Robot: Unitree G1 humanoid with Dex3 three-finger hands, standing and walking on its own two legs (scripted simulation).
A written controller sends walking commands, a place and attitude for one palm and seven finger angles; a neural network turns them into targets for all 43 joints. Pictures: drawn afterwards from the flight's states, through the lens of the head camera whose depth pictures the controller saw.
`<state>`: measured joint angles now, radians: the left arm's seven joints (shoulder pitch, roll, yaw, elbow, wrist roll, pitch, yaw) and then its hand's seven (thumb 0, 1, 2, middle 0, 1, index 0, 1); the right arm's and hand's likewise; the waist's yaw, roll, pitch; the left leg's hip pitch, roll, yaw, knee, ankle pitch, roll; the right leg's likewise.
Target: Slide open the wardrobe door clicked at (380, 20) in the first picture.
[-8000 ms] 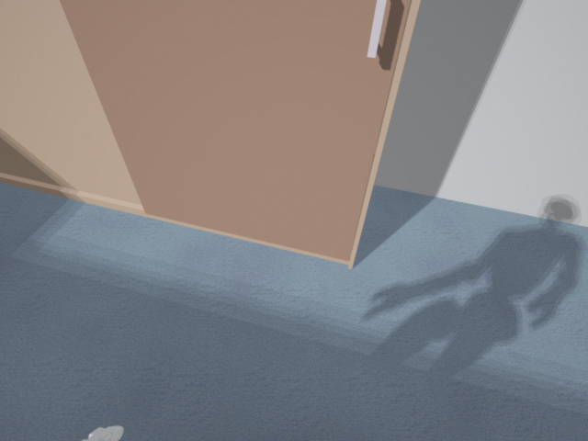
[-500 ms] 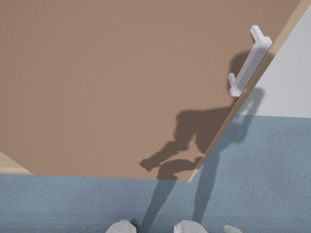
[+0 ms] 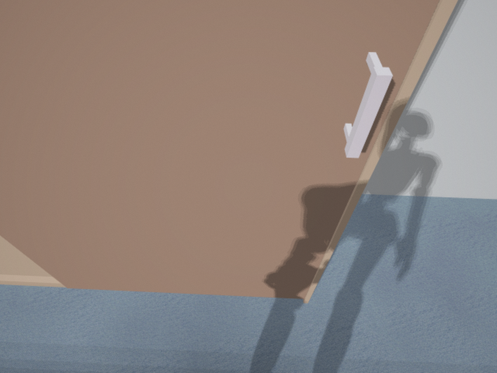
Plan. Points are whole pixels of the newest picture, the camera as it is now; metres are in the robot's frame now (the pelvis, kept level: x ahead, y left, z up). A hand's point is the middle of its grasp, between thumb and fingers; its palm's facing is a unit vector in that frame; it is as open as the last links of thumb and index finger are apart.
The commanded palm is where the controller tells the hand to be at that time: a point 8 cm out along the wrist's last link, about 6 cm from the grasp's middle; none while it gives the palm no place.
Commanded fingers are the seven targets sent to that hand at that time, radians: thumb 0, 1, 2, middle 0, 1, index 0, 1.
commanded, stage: come to a stop and stand still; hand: right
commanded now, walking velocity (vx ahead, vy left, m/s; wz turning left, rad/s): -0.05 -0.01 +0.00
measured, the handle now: (362, 108) +0.45 -0.13 +0.20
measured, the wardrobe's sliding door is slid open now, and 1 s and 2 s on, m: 0.00 0.00 0.00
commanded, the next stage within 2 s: look again from close up in 0.68 s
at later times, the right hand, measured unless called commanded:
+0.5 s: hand out of the picture -0.02 -0.14 -0.17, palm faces +0.05 +0.98 -0.19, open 7.3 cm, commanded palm none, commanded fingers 0.00 -0.90 -0.90 0.20 0.30 0.20 0.30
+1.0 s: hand out of the picture -0.04 -0.16 -0.18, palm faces +0.02 +0.98 -0.17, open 7.4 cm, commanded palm none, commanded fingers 0.00 -0.90 -0.90 0.20 0.30 0.20 0.30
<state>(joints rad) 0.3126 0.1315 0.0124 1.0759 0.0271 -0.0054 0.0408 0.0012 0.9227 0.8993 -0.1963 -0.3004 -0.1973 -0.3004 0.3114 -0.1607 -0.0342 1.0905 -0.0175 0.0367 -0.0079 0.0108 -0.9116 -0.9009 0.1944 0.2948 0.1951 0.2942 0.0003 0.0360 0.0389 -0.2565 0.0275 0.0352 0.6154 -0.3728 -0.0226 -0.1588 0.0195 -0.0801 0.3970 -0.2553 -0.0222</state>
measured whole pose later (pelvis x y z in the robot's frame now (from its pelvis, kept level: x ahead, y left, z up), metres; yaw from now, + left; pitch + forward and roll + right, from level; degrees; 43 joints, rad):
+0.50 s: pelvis -0.01 +0.03 +0.00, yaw +0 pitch -2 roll +0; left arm 0.27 0.12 0.00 1.17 0.01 0.00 0.05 0.01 0.92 0.90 -0.19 -0.30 -0.19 -0.30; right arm 0.28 -0.13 0.00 1.13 -0.01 -0.01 -0.03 0.01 -0.93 -0.90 0.20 0.30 0.20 0.29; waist 0.00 -0.01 0.03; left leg -0.12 -0.04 0.07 0.41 -0.26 0.06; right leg -0.13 -0.04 -0.06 0.40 -0.24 0.03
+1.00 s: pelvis -0.04 +0.00 +0.00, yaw +1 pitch -3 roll +1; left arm 0.29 0.15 0.02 1.06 0.01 -0.01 0.03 0.01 0.92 0.90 -0.19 -0.30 -0.19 -0.30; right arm 0.34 -0.12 0.01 1.11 -0.02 -0.01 -0.05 0.01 -0.91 -0.90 0.20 0.30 0.20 0.29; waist 0.01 -0.01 0.00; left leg -0.19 -0.02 0.04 0.50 -0.27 0.03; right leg -0.21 -0.01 -0.05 0.53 -0.27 -0.02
